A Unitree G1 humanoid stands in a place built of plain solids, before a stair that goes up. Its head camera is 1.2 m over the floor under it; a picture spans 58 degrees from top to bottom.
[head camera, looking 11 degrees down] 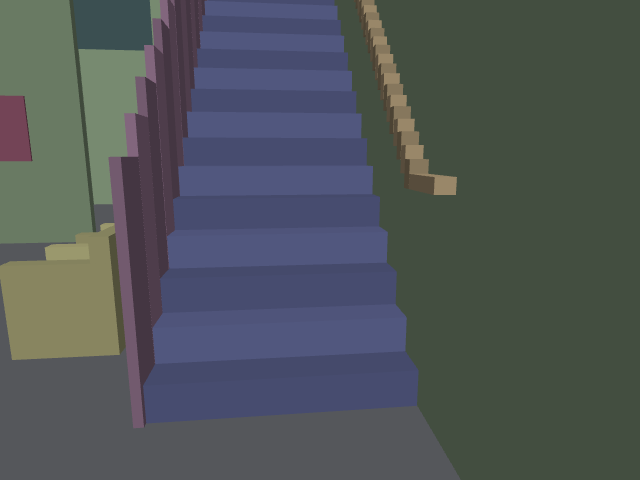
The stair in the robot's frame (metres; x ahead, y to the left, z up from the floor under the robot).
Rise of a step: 0.19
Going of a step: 0.21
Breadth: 1.28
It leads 6 degrees to the left of straight ahead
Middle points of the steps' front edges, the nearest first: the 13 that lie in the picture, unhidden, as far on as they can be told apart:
1.85 0.16 0.19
2.06 0.18 0.38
2.26 0.21 0.57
2.47 0.23 0.76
2.68 0.25 0.95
2.88 0.28 1.13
3.09 0.30 1.32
3.30 0.32 1.51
3.50 0.35 1.70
3.71 0.37 1.89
3.92 0.39 2.08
4.12 0.42 2.27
4.33 0.44 2.46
